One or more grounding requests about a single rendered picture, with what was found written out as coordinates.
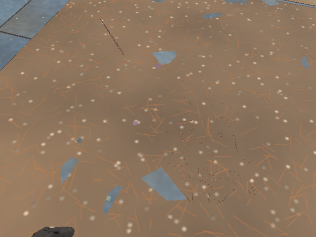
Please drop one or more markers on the left robot hand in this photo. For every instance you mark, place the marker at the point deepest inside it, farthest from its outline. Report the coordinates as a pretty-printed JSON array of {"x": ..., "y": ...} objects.
[{"x": 63, "y": 231}]

